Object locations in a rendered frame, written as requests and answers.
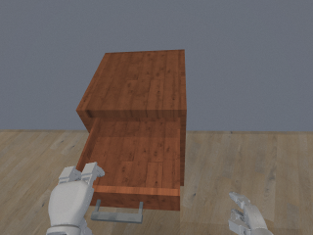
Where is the cabinet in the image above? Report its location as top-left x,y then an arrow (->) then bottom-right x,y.
76,49 -> 187,186

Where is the handle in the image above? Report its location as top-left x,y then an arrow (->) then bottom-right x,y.
90,199 -> 144,224

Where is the drawer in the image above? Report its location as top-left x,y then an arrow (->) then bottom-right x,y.
57,117 -> 180,212

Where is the robot right hand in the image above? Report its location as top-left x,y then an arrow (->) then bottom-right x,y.
228,191 -> 268,235

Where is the robot left hand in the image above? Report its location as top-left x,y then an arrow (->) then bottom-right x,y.
48,162 -> 105,235

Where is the left robot forearm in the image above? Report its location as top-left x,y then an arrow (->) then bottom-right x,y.
46,224 -> 81,235

